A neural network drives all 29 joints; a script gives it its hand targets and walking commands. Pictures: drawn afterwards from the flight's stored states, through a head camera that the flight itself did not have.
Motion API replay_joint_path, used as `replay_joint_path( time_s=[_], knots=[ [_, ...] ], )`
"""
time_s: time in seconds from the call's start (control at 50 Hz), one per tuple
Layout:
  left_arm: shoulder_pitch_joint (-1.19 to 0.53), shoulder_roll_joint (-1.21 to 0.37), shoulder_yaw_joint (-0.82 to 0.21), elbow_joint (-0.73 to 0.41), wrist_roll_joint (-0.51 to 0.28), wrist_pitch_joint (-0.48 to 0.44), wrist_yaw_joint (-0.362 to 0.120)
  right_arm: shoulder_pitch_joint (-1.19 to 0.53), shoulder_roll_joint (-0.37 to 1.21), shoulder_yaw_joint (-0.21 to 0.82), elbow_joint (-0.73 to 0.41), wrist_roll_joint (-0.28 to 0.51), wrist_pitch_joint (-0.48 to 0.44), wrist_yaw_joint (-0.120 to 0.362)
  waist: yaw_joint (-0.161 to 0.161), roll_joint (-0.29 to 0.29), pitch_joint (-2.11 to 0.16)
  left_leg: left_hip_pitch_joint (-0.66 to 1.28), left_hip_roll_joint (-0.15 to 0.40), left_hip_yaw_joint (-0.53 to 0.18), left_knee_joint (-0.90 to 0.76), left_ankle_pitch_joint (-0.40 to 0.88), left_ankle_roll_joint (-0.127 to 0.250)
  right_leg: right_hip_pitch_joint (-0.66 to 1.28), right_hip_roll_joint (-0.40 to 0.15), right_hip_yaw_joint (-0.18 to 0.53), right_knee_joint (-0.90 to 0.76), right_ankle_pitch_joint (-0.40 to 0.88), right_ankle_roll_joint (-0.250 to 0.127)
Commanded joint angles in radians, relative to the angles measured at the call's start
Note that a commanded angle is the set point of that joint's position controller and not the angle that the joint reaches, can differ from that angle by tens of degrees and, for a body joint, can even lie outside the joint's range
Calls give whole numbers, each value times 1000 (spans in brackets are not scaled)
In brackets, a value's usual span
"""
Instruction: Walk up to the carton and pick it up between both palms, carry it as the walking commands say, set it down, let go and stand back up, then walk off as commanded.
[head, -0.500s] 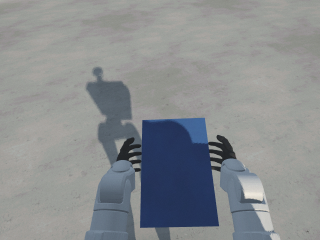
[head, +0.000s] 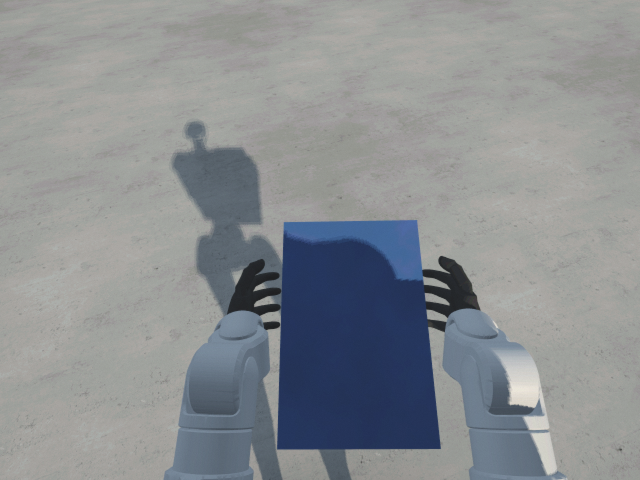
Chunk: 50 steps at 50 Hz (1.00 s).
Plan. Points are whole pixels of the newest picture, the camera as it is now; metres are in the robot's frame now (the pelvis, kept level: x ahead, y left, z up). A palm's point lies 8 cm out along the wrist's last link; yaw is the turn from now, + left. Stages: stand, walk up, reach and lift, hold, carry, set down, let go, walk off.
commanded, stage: carry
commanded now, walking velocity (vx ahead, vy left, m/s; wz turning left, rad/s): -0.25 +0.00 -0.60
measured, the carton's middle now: (349, 334) +0.32 +0.00 +0.00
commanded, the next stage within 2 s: none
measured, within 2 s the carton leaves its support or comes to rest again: neither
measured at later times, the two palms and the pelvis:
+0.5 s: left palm (302, 398) +0.20 +0.05 +0.07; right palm (561, 463) +0.15 -0.19 +0.06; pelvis -0.11 +0.00 -0.02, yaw -13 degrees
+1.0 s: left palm out of the picture +0.06 +0.08 +0.09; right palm out of the picture -0.04 -0.15 +0.10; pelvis -0.25 +0.07 +0.01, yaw -27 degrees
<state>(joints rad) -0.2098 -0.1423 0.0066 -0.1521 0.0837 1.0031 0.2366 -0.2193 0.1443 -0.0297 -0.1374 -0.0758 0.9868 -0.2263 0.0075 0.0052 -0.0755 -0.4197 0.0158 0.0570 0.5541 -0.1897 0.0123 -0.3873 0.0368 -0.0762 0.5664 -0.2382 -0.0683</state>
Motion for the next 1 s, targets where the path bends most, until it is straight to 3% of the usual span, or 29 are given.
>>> replay_joint_path(
  time_s=[0.0, 0.08, 0.14, 0.18, 0.22, 0.24, 0.26, 0.28, 0.3, 0.34, 0.38, 0.4, 0.42, 0.44, 0.46, 0.48, 0.5, 0.54, 0.56, 0.72, 0.78, 0.8, 0.82, 0.84, 0.86, 0.88, 0.9, 0.94, 0.98],
  knots=[
    [-336, -955, -511, -276, -303, 54, -190, -271, 981, 507, -253, 293, 69, 178, -11, -7, -405, 142, 179, -79, 78, 364, 16, 139, -204, 166, 35, 457, -4],
    [-309, -950, -503, -281, -311, 142, -186, -254, 974, 497, -282, 299, 149, 171, -9, -43, -367, 84, 167, -51, 136, 268, 5, 73, -237, 249, 24, 437, -30],
    [-345, -986, -502, -300, -322, 169, -186, -297, 1008, 500, -305, 317, 175, 173, -13, -55, -334, 74, 160, -54, 125, 138, 4, -3, -240, 291, 0, 311, -31],
    [-370, -1011, -504, -313, -327, 177, -185, -324, 1034, 506, -318, 332, 183, 177, -14, -17, -320, 95, 194, -98, 68, 87, 24, -77, -211, 280, 20, 160, -11],
    [-388, -1036, -512, -328, -333, 183, -185, -342, 1056, 513, -327, 343, 186, 179, -16, 106, -315, 132, 297, -204, -54, 86, 81, -159, -121, 194, 152, -83, 28],
    [-391, -1044, -517, -331, -339, 187, -187, -345, 1061, 513, -327, 344, 188, 178, -21, 224, -330, 111, 405, -293, -140, 153, 160, -159, -27, 79, 397, -230, 53],
    [-397, -1042, -512, -329, -343, 188, -189, -354, 1065, 512, -338, 346, 189, 178, -20, 201, -336, 81, 464, -303, -159, 209, 222, -161, -33, 41, 586, -326, 61],
    [-391, -1042, -509, -316, -348, 189, -193, -349, 1063, 510, -336, 339, 192, 176, -16, 113, -332, 43, 450, -259, -150, 191, 224, -136, -63, 59, 660, -299, 67],
    [-398, -1048, -512, -310, -358, 189, -197, -355, 1064, 505, -333, 332, 193, 174, -11, 76, -320, 14, 427, -213, -142, 152, 203, -118, -75, 64, 651, -271, 67],
    [-400, -1063, -514, -307, -372, 187, -202, -366, 1075, 493, -331, 331, 192, 170, -1, 109, -329, 63, 376, -120, -122, 136, 140, -78, -84, 42, 472, -253, 67],
    [-404, -1077, -511, -309, -378, 186, -206, -355, 1082, 487, -320, 330, 187, 167, 0, 154, -345, 93, 335, -42, -75, 138, 89, 20, -55, -12, 217, -248, 62],
    [-397, -1081, -507, -297, -378, 187, -208, -343, 1079, 483, -306, 328, 186, 164, 9, 135, -328, 69, 315, -13, -19, 122, 64, 76, -50, -13, 48, -190, 53],
    [-382, -1079, -499, -280, -381, 187, -211, -338, 1073, 478, -289, 328, 187, 162, 19, 47, -293, -4, 264, 26, 90, 82, 4, 136, -107, 104, -108, -102, 38],
    [-379, -1052, -488, -275, -376, 184, -212, -313, 1072, 481, -286, 316, 193, 164, 19, -321, -283, -269, 117, 90, 281, -270, -92, 231, -394, 541, -238, 203, -48],
    [-393, -1062, -481, -296, -361, 177, -213, -373, 1088, 499, -316, 332, 188, 170, 8, -342, -263, -335, 52, -3, 524, -467, -111, 163, -485, 641, -197, 522, -140],
    [-407, -1065, -482, -333, -353, 174, -215, -409, 1120, 522, -332, 354, 179, 172, 9, -213, -291, -307, 62, -53, 659, -417, -107, 186, -426, 525, -141, 648, -125],
    [-410, -1065, -481, -341, -344, 170, -215, -427, 1127, 541, -340, 366, 175, 177, 8, -138, -319, -291, 72, -60, 706, -337, -104, 208, -364, 398, -106, 656, -89],
    [-401, -1071, -474, -352, -330, 158, -211, -429, 1134, 560, -352, 386, 169, 184, 2, -115, -363, -288, 78, -56, 699, -226, -112, 297, -274, 289, -39, 659, -53],
    [-405, -1070, -473, -371, -330, 152, -207, -438, 1137, 568, -373, 400, 166, 185, 1, -113, -375, -275, 67, -50, 652, -229, -118, 322, -257, 280, -33, 667, -42],
    [-290, -991, -445, -312, -299, 179, -192, -320, 1083, 542, -306, 358, 196, 168, 22, -212, -414, -74, -31, -23, 231, -321, -99, 368, -282, 441, -142, 650, -60],
    [-292, -998, -460, -308, -308, 183, -190, -292, 1082, 521, -281, 343, 200, 174, 16, -208, -408, 164, -53, 36, -52, -224, -76, 238, -234, 397, -178, 517, -10],
    [-301, -1000, -468, -306, -312, 183, -188, -279, 1086, 513, -263, 336, 200, 178, 5, -190, -406, 316, -9, 39, -183, -125, -62, 126, -197, 354, -168, 389, 30],
    [-313, -1005, -474, -299, -314, 185, -185, -282, 1086, 502, -244, 331, 201, 181, 1, -71, -375, 444, 126, -67, -238, -66, -25, -36, -133, 291, -79, 156, 60],
    [-348, -1020, -502, -338, -328, 188, -190, -274, 1072, 470, -246, 325, 190, 187, -20, 328, -335, 457, 472, -364, -230, 303, 144, -307, 22, 80, 238, -239, 127],
    [-412, -1037, -514, -379, -335, 179, -191, -322, 1082, 483, -320, 350, 180, 194, -1, 300, -274, 338, 558, -305, -185, 622, 221, -338, -37, 45, 550, -386, 122],
    [-423, -1049, -522, -380, -346, 177, -195, -343, 1089, 494, -344, 340, 178, 195, 6, 149, -253, 267, 469, -191, -137, 646, 200, -272, -64, 96, 675, -328, 106],
    [-456, -1064, -545, -399, -366, 172, -196, -362, 1085, 484, -363, 330, 172, 198, 7, 76, -229, 222, 401, -94, -130, 589, 164, -261, -55, 97, 771, -245, 102],
    [-458, -1058, -568, -401, -384, 171, -199, -337, 1048, 447, -359, 309, 164, 190, 11, 121, -238, 286, 319, 2, -96, 580, 110, -275, -51, 74, 799, -144, 119],
    [-454, -1052, -582, -408, -399, 172, -198, -337, 1019, 430, -379, 302, 157, 181, 7, 161, -246, 358, 285, 36, -64, 600, 87, -261, -47, 31, 638, -147, 139]
  ],
)
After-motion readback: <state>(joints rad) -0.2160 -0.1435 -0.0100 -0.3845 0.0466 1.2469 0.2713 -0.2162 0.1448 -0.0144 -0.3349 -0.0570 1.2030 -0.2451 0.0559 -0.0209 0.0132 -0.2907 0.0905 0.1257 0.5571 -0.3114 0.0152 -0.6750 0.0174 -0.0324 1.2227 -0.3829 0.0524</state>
